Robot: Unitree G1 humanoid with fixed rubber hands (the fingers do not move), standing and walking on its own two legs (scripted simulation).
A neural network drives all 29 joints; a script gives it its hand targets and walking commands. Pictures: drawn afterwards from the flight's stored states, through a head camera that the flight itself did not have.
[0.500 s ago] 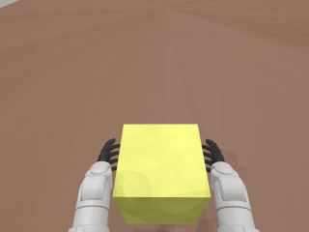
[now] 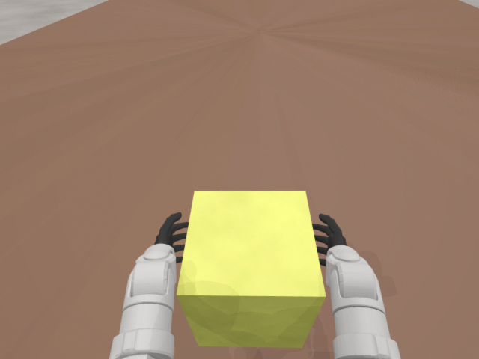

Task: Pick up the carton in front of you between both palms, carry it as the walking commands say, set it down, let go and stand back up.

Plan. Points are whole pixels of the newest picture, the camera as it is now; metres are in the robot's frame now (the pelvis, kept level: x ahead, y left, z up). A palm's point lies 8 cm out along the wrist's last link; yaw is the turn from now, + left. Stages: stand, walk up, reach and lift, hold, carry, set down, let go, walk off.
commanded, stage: hold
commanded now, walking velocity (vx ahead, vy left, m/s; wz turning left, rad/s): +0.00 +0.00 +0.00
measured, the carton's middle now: (249, 271) +0.30 +0.00 -0.03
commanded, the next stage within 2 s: set down in 0.16 s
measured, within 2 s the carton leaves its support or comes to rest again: neither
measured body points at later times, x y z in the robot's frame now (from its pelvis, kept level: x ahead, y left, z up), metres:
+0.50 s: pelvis +0.01 +0.03 -0.01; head +0.03 +0.01 +0.44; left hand +0.36 +0.15 +0.00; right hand +0.34 -0.15 -0.01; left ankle +0.02 +0.14 -0.74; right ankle +0.05 -0.10 -0.74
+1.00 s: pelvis -0.04 +0.02 -0.12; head +0.19 -0.01 +0.27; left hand +0.40 +0.13 -0.19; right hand +0.39 -0.17 -0.20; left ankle +0.02 +0.14 -0.74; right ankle +0.05 -0.10 -0.74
